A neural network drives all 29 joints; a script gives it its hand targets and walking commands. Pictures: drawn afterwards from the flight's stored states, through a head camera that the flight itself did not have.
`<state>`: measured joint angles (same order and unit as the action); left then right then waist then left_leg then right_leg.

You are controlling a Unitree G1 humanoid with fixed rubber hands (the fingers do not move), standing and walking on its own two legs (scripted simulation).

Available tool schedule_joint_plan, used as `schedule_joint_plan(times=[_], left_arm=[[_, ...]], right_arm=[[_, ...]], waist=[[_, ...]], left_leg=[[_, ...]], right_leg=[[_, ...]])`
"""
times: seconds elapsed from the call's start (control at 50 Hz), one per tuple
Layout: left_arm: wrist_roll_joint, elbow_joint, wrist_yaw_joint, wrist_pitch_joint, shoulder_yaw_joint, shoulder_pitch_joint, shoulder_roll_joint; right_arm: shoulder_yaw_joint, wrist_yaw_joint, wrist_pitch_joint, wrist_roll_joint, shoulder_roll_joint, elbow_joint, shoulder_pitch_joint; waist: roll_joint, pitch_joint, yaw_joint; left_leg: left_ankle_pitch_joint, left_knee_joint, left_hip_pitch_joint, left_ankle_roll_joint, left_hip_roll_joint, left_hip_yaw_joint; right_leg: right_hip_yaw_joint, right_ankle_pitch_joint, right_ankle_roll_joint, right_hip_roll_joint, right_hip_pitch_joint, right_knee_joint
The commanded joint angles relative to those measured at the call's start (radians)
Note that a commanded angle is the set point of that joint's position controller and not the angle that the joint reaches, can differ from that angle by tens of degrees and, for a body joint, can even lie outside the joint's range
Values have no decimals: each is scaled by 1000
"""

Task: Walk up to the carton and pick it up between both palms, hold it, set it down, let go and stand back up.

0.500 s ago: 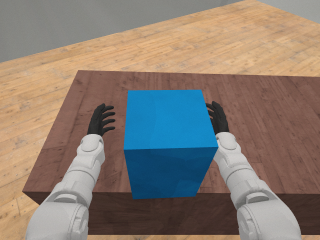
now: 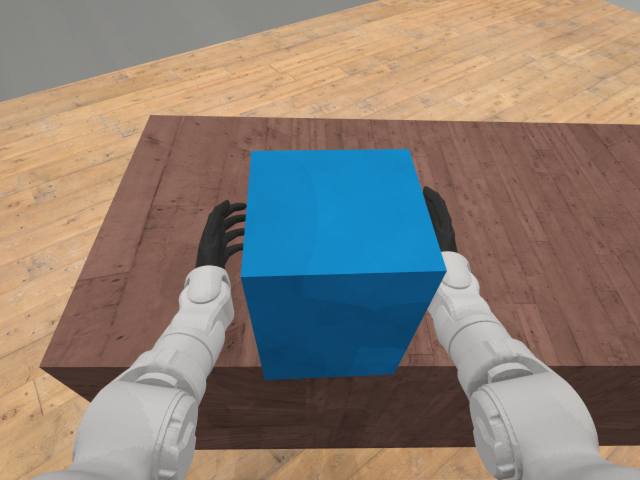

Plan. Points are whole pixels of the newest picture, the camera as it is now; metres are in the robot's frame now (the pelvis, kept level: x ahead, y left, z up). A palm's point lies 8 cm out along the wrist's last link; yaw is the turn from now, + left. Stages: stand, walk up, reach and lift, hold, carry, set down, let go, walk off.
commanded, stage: reach and lift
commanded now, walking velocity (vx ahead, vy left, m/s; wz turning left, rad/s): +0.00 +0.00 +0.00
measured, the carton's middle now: (330, 274) +0.39 +0.00 +0.02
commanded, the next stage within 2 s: none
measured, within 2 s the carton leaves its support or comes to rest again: leaves its support in 1.54 s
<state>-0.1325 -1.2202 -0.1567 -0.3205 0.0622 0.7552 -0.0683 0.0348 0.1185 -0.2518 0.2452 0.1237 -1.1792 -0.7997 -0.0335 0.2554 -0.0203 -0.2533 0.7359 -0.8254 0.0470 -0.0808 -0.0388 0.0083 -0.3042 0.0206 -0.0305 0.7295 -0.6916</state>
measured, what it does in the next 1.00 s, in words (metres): stands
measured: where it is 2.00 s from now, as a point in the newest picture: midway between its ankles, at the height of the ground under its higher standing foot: outside the picture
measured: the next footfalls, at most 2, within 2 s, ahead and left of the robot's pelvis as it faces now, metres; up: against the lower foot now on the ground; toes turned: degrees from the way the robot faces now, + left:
none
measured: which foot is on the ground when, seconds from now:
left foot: down 0.00-1.00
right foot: down 0.00-1.00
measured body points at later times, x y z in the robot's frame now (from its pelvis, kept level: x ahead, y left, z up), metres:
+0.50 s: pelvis +0.01 +0.00 +0.02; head +0.03 +0.00 +0.47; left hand +0.39 +0.15 +0.04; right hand +0.40 -0.14 +0.06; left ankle +0.04 +0.14 -0.71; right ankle +0.01 -0.14 -0.71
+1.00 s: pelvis +0.02 -0.01 +0.03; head +0.05 +0.00 +0.47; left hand +0.40 +0.16 +0.04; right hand +0.41 -0.13 +0.06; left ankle +0.04 +0.14 -0.71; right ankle +0.01 -0.14 -0.71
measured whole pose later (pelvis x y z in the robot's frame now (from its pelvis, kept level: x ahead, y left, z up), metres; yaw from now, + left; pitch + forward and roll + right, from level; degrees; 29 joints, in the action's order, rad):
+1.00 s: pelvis +0.02 -0.01 +0.03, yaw +2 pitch +11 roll -2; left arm 0.16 -1.23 -0.14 -0.40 0.29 0.64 -0.01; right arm -0.38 0.14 -0.33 -0.23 -0.08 -1.07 -0.60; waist -0.01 0.16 0.01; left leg -0.20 0.53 -0.53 0.06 -0.07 -0.05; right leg -0.01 -0.26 0.01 -0.01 0.43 -0.49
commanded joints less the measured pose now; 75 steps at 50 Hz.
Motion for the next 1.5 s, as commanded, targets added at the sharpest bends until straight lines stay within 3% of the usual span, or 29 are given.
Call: schedule_joint_plan(times=[0.0,0.1,0.16,0.2,0.24,0.34,0.48,0.62,0.98,1.32,1.48], left_arm=[[60,227,8,-56,17,536,19],[149,212,28,-64,63,533,120],[254,202,111,-85,63,576,399],[305,197,178,-108,-30,624,672],[330,146,183,-130,-65,582,684],[384,115,177,-140,-41,582,669],[363,140,167,-146,-47,627,699],[361,154,163,-146,-63,638,705],[389,164,171,-155,-70,562,749],[392,213,160,-123,-116,561,789],[357,324,146,-143,-195,619,838]], right_arm=[[-60,6,-51,-79,9,183,-497],[-88,3,-56,-178,-131,197,-506],[-68,-62,-73,-316,-458,193,-530],[1,-127,-93,-418,-779,222,-530],[3,-134,-101,-455,-826,219,-474],[-32,-154,-97,-512,-816,176,-444],[-43,-163,-115,-527,-817,222,-486],[-76,-158,-114,-571,-824,184,-447],[-35,-136,-162,-579,-872,173,-396],[-3,-121,-170,-554,-885,185,-384],[95,-110,-199,-510,-902,278,-427]], waist=[[-4,620,32],[28,590,20],[34,579,19],[24,599,36],[-1,619,52],[-27,465,40],[-12,400,24],[-21,403,47],[-7,427,32],[-14,431,22],[-22,550,16]], left_leg=[[393,-16,601,48,56,57],[410,-26,577,35,65,66],[431,-48,576,29,82,74],[438,-66,579,25,94,74],[439,-78,582,31,92,67],[381,-127,604,34,79,65],[326,-162,618,33,68,73],[301,-189,636,33,65,82],[449,-214,629,34,65,81],[464,-243,680,35,60,91],[542,-224,711,43,61,78]], right_leg=[[-59,287,-2,-39,-141,124],[-44,360,5,-29,-220,123],[-38,443,6,-11,-308,125],[-38,527,6,-5,-378,124],[-35,581,2,-3,-423,124],[-47,453,-7,-6,-398,160],[-50,318,-18,-10,-375,209],[-55,270,-22,-2,-381,243],[-57,524,-2,5,-522,244],[-60,470,-3,0,-494,292],[-60,553,2,-8,-516,283]])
